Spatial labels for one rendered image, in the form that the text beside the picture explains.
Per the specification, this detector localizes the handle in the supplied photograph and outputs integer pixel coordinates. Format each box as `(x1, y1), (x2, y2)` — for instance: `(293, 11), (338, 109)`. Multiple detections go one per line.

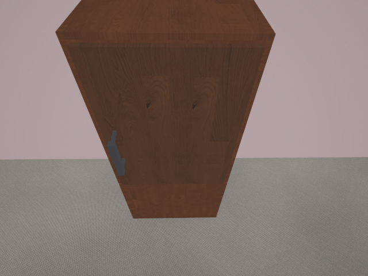
(107, 131), (125, 176)

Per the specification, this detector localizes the cupboard door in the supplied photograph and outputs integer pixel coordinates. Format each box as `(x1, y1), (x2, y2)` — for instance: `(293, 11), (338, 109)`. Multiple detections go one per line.
(67, 43), (265, 185)

